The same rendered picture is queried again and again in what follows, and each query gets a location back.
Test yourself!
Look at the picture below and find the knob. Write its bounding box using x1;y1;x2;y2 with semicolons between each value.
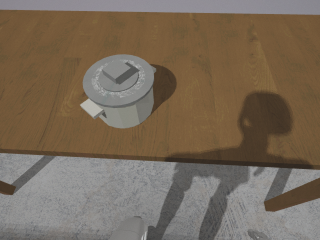
101;59;132;84

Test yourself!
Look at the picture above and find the table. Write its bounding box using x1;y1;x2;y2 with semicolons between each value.
0;9;320;212

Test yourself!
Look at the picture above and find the left robot thigh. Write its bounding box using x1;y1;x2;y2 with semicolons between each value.
109;217;148;240

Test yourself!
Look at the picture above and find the robot right hand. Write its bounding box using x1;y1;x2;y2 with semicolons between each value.
248;229;271;240

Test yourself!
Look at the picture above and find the lid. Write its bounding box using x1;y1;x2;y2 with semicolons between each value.
82;54;154;108

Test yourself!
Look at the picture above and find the pot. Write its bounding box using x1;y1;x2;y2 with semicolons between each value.
80;65;157;129

